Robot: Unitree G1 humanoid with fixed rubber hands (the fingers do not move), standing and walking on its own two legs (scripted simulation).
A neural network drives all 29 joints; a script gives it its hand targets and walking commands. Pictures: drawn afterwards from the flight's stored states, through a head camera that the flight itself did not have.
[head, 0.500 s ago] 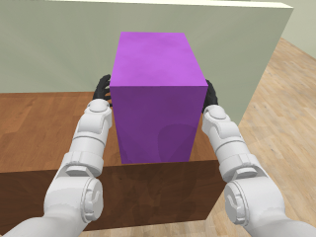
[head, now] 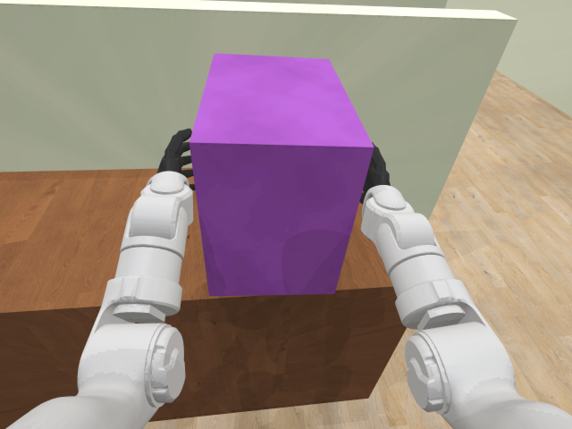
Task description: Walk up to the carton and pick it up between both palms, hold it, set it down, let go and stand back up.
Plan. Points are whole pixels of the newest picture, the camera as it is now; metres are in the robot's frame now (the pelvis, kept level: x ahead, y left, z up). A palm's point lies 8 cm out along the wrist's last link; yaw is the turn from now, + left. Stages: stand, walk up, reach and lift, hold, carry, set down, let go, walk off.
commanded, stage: reach and lift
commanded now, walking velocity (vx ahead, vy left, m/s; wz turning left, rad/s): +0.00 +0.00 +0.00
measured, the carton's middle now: (272, 170) +0.46 +0.00 +0.16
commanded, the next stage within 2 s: hold in 0.62 s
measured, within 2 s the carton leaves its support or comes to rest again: neither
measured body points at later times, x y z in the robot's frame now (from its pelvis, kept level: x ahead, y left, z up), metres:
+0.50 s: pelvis +0.01 +0.00 +0.00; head -0.04 +0.02 +0.45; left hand +0.41 +0.15 +0.20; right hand +0.40 -0.14 +0.19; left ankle +0.05 +0.11 -0.75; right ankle +0.02 -0.10 -0.75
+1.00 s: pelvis +0.01 +0.01 +0.00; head -0.04 +0.02 +0.45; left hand +0.40 +0.16 +0.21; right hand +0.39 -0.13 +0.20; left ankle +0.05 +0.11 -0.75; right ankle +0.02 -0.10 -0.75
